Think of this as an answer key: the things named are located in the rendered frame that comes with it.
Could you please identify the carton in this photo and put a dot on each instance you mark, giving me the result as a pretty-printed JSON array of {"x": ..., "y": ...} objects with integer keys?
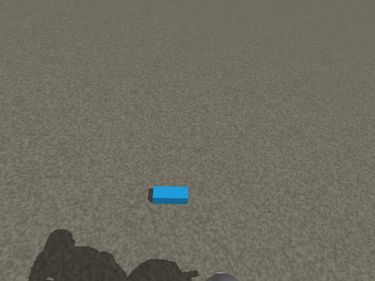
[{"x": 170, "y": 195}]

